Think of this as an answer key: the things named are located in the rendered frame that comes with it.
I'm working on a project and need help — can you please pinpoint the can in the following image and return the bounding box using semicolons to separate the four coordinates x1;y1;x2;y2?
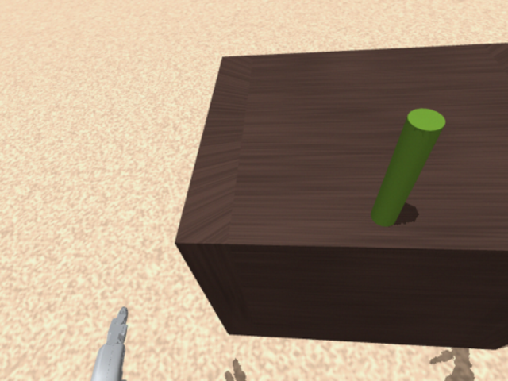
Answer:
371;109;445;227

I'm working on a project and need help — can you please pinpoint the left robot hand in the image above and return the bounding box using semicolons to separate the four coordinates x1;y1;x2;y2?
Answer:
91;306;128;381

